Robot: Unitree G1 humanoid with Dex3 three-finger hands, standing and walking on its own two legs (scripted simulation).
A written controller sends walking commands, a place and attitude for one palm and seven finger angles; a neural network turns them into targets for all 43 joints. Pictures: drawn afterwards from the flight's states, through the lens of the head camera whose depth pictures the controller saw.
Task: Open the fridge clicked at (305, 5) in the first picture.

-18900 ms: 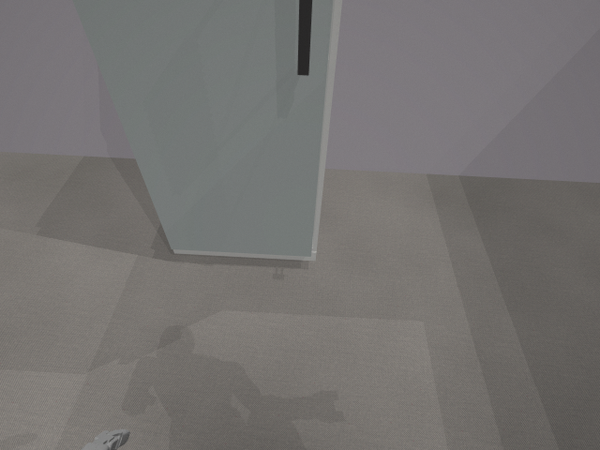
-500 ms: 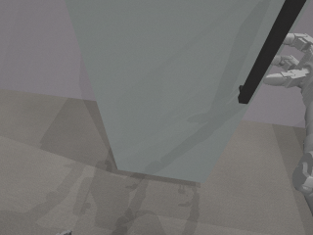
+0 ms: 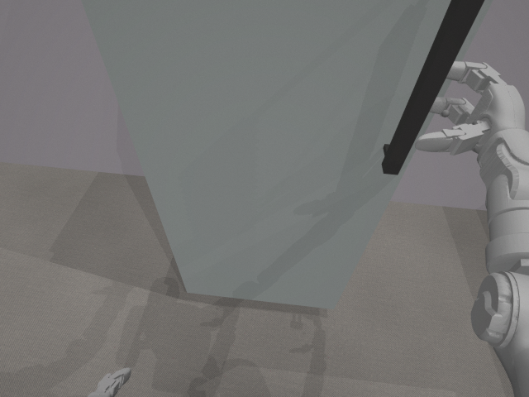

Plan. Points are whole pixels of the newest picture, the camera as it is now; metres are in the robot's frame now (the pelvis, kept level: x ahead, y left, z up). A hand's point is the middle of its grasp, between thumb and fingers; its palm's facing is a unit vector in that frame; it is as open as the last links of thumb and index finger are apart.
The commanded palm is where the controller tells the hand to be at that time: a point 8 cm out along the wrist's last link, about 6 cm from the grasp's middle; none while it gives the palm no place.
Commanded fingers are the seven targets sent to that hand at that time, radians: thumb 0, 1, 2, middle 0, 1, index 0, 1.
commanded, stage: slide the fingers in behind the handle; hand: right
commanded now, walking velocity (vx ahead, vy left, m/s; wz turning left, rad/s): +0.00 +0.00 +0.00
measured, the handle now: (426, 72) +0.51 -0.16 +0.26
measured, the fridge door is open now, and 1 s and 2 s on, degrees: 0 0 0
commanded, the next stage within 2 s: grip the handle and tug to test in 1.16 s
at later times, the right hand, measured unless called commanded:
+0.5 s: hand (418, 111) +0.47 -0.15 +0.22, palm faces +0.01 +1.00 +0.01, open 13.9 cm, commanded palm +0.44 -0.20 +0.23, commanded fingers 0.00 0.50 -0.30 0.30 1.20 0.30 1.20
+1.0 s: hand (417, 111) +0.46 -0.15 +0.22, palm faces +0.03 +1.00 -0.02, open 13.9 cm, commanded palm +0.44 -0.20 +0.23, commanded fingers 0.00 0.50 -0.30 0.30 1.20 0.30 1.20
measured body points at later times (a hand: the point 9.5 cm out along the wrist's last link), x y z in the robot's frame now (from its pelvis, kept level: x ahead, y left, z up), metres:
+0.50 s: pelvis +0.00 +0.01 +0.00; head +0.02 +0.02 +0.45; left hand +0.10 +0.26 -0.11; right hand +0.46 -0.21 +0.22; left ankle -0.02 +0.10 -0.74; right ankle +0.00 -0.09 -0.74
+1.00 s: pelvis +0.00 +0.02 +0.00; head +0.01 +0.04 +0.45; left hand +0.08 +0.29 -0.12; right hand +0.46 -0.20 +0.23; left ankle -0.02 +0.10 -0.74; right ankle +0.00 -0.09 -0.74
